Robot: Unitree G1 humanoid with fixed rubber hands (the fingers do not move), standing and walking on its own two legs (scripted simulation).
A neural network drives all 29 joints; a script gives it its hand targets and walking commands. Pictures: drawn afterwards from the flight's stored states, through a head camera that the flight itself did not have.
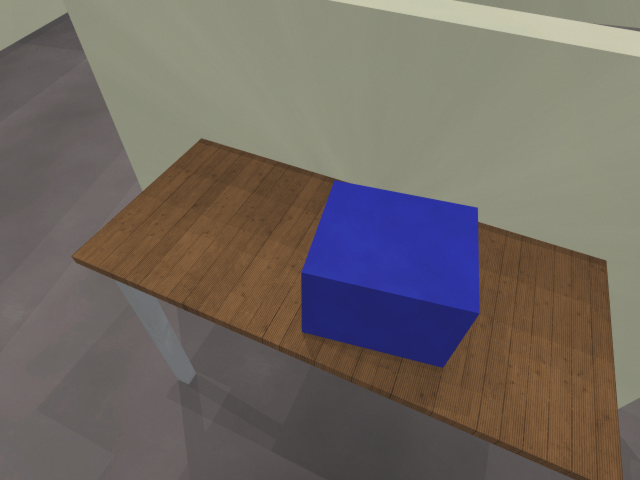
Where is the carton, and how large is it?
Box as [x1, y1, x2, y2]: [301, 180, 479, 367]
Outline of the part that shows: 334,180 301,272 302,331 442,367 479,313 477,208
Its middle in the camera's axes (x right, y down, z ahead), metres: +0.11 +0.05 +0.62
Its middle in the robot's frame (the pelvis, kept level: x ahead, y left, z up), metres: +0.44 -0.08 -0.03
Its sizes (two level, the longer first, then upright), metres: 0.230 0.195 0.166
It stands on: a table, 0.65 m high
